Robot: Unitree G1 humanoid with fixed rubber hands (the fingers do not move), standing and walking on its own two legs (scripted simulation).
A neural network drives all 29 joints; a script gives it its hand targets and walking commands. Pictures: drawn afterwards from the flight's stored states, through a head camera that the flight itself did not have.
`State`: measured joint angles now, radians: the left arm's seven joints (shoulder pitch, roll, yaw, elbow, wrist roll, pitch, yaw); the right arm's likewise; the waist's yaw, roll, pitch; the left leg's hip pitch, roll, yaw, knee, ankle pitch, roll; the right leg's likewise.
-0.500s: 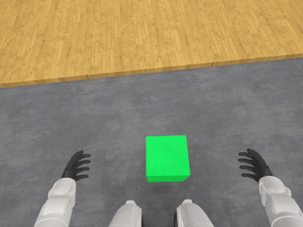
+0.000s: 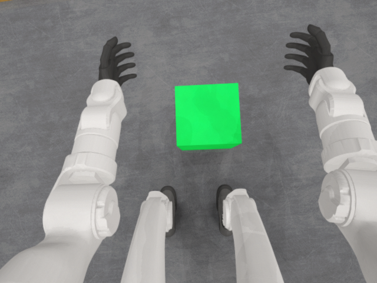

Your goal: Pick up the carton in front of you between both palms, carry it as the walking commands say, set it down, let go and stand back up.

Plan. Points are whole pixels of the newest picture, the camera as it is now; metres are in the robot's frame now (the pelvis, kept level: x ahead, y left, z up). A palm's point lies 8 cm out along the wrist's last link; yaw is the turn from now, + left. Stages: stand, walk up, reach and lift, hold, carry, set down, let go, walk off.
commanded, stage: reach and lift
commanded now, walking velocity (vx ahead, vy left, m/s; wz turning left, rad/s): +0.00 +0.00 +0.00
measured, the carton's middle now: (206, 121) +0.49 -0.04 -0.52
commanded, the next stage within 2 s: none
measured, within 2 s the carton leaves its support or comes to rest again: leaves its support in 1.78 s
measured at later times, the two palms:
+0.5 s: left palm (140, 110) +0.49 +0.17 -0.31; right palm (275, 105) +0.49 -0.23 -0.31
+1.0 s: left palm (151, 115) +0.51 +0.16 -0.45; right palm (256, 115) +0.49 -0.21 -0.46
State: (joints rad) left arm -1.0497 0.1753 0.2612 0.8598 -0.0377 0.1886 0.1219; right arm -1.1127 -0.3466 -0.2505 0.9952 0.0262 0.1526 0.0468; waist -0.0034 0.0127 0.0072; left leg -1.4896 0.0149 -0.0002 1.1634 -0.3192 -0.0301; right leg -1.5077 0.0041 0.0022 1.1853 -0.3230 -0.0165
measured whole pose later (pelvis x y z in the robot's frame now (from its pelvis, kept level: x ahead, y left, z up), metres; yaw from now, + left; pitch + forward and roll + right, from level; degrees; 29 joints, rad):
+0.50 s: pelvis +0.01 +0.01 -0.15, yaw +1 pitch +51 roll +2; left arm -1.01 0.19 0.18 0.82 -0.11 0.04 0.15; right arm -1.05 -0.34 -0.20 0.93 0.12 0.02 -0.02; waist -0.02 0.01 -0.04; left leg -2.10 -0.01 -0.01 1.73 -0.52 -0.03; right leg -2.12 0.00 0.01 1.75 -0.52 0.00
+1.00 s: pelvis -0.03 +0.01 -0.27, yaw +2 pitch +37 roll +2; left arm -1.42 0.32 0.04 1.15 -0.30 0.02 0.16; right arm -1.41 -0.44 -0.03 1.18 0.26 -0.01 -0.08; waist -0.03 0.04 0.37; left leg -2.28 -0.03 -0.01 2.15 -0.51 -0.05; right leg -2.30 -0.01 0.02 2.18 -0.52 -0.01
